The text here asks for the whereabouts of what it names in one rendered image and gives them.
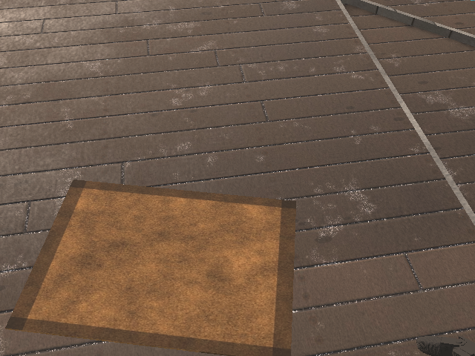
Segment right robot hand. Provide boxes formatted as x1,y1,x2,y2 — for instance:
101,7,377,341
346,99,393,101
416,336,475,356

